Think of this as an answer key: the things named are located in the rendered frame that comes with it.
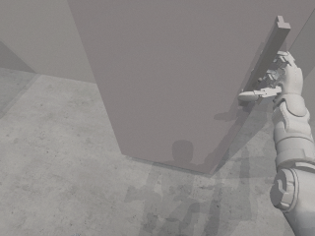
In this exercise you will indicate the right robot forearm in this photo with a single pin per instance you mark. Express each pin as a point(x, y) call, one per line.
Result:
point(292, 134)

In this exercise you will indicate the handle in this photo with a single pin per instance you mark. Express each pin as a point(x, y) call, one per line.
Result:
point(267, 56)

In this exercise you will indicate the right robot upper arm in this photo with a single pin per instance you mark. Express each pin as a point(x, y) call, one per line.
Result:
point(293, 193)

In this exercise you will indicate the right robot hand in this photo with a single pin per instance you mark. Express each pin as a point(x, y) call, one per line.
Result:
point(290, 81)

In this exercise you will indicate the fridge door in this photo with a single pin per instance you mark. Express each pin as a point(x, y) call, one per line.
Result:
point(169, 72)

